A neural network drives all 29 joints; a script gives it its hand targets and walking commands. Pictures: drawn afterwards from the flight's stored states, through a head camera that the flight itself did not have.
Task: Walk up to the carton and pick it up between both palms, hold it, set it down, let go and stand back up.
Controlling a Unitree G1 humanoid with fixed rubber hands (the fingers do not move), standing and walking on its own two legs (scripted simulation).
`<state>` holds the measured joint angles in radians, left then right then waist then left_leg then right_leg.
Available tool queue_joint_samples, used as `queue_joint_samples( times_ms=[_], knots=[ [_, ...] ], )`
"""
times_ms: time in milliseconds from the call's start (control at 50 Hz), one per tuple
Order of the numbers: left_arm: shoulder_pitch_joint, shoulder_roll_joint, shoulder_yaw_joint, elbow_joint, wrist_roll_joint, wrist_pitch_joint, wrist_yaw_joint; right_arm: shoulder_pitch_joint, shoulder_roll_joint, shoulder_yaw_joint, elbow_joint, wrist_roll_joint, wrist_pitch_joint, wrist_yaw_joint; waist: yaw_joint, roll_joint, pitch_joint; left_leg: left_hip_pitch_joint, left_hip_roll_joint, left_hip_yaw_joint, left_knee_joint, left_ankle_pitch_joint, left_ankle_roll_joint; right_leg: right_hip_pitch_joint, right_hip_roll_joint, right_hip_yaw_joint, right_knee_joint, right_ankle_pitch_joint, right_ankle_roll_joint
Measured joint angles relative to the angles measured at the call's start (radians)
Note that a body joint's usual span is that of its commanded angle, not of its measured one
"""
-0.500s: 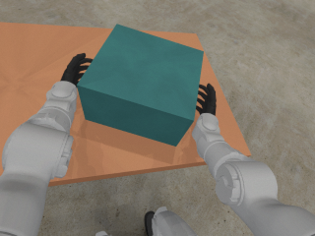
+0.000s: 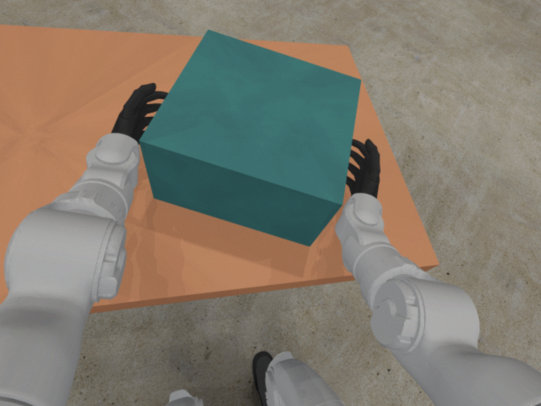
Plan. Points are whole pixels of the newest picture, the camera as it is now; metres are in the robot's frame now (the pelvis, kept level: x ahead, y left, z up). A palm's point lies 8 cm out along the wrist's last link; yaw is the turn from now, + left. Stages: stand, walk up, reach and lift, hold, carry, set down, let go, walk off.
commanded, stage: reach and lift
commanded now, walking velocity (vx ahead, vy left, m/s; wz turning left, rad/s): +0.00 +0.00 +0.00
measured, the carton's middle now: (258, 138) +0.52 -0.10 +0.02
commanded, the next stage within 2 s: none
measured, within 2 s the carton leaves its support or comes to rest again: leaves its support in 1.16 s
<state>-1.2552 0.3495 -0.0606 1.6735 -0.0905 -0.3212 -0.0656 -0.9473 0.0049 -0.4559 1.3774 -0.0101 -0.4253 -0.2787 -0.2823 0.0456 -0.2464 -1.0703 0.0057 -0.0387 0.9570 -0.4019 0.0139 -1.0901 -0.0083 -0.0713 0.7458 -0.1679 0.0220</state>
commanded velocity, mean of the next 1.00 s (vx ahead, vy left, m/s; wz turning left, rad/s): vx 0.00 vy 0.00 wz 0.00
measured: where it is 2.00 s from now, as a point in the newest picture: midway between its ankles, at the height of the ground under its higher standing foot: outside the picture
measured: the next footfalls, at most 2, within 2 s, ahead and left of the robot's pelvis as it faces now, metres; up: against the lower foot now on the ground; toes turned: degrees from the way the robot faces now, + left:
none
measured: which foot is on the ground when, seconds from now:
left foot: down 0.00-1.00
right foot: down 0.00-1.00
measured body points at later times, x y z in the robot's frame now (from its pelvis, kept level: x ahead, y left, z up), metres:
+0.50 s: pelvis +0.02 -0.01 +0.03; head +0.17 +0.01 +0.45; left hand +0.53 +0.10 +0.05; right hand +0.40 -0.24 +0.02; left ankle +0.01 +0.09 -0.68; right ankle +0.09 -0.14 -0.68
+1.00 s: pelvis +0.02 -0.02 +0.04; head +0.18 +0.00 +0.46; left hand +0.53 +0.09 +0.06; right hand +0.39 -0.24 +0.02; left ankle +0.01 +0.09 -0.68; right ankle +0.09 -0.14 -0.68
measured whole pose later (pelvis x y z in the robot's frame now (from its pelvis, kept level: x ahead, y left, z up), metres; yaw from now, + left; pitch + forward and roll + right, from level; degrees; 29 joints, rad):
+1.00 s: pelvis +0.02 -0.02 +0.04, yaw +2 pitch +28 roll -3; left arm -1.21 0.32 0.13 1.70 0.17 -0.53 -0.06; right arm -0.80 0.06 -0.68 1.33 -0.24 -0.73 -0.25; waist -0.20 0.07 -0.15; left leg -0.87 0.01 -0.06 0.65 -0.28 -0.01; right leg -0.86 0.00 -0.09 0.41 -0.04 0.00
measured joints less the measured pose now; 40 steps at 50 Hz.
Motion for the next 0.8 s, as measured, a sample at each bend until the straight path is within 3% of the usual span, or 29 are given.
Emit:
queue_joint_samples(
  times_ms=[80, 220, 380, 800],
  knots=[
    [-0.002, -0.003, 0.056, 0.004, 0.052, -0.017, -0.001, 0.016, 0.01, -0.052, -0.023, -0.046, -0.023, 0.008, 0.008, -0.005, 0.025, 0.029, -0.002, 0.0, -0.026, 0.01, 0.003, 0.028, -0.001, 0.0, -0.023, 0.007, -0.002],
    [-0.01, -0.008, 0.203, 0.056, 0.208, -0.095, 0.001, 0.066, 0.053, -0.232, -0.095, -0.224, -0.098, 0.037, 0.022, 0.012, 0.069, 0.082, -0.003, -0.016, -0.084, 0.03, -0.007, 0.094, -0.001, -0.016, -0.093, 0.026, -0.007],
    [0.022, -0.012, 0.3, 0.066, 0.283, -0.147, -0.01, 0.117, 0.076, -0.287, -0.14, -0.292, -0.17, 0.07, 0.037, 0.037, 0.101, 0.145, -0.004, -0.02, -0.134, 0.037, -0.005, 0.157, -0.001, -0.02, -0.139, 0.029, -0.007],
    [0.042, -0.024, 0.25, 0.033, 0.287, -0.182, -0.002, 0.139, 0.064, -0.253, -0.087, -0.256, -0.266, 0.046, 0.066, 0.018, 0.108, 0.191, 0.007, -0.019, -0.249, 0.094, -0.019, 0.214, 0.012, -0.02, -0.276, 0.096, -0.022]
  ],
)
